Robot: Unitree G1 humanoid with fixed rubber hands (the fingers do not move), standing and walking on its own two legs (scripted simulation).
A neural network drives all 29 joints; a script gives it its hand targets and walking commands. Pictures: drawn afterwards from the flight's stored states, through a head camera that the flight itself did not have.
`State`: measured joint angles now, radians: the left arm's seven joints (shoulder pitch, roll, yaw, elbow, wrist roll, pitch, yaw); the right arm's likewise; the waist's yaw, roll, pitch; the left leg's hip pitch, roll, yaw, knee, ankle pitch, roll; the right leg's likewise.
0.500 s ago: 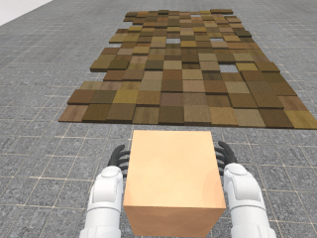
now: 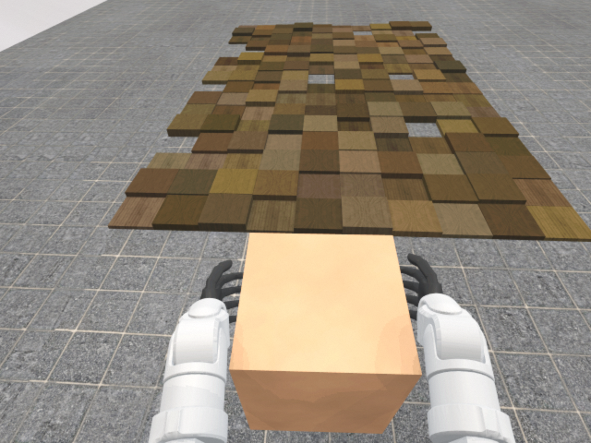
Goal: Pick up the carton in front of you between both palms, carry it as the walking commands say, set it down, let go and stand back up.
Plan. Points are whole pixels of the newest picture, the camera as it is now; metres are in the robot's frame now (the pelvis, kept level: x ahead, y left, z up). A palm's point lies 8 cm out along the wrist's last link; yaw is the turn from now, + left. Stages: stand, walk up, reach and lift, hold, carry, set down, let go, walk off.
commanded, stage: hold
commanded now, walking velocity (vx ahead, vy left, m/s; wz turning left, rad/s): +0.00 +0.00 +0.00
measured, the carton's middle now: (318, 336) +0.29 +0.00 -0.03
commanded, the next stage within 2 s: carry in 0.12 s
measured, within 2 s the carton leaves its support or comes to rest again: neither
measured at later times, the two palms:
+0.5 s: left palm (226, 253) +0.37 +0.14 +0.08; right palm (425, 246) +0.38 -0.16 +0.08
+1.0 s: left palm (251, 157) +0.62 +0.13 +0.09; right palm (400, 150) +0.64 -0.17 +0.09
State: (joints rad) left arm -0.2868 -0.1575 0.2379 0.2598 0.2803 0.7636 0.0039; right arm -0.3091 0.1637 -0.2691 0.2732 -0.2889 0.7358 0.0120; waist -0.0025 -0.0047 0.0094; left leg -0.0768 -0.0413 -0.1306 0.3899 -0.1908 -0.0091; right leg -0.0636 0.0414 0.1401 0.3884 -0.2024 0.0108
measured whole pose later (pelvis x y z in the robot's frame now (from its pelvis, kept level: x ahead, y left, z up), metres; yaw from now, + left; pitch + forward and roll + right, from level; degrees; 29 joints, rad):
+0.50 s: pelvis +0.10 -0.01 -0.01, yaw +0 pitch +4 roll +2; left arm -0.16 -0.13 0.12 -0.22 0.12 1.06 0.10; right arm -0.20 0.15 -0.14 -0.19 -0.11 1.04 -0.08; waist 0.01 -0.04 -0.16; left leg -0.28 0.01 0.13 0.49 -0.26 0.01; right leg -0.24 -0.06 -0.01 0.59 -0.41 0.01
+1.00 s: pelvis +0.38 -0.04 -0.01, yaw +0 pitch +5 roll +2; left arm -0.05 -0.13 0.06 -0.49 0.06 1.24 0.13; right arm -0.06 0.13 -0.07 -0.49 -0.07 1.22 -0.11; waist 0.05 -0.01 -0.13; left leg -0.61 0.07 0.16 0.66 -0.16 0.00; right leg 0.02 -0.03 -0.19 0.24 -0.36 -0.02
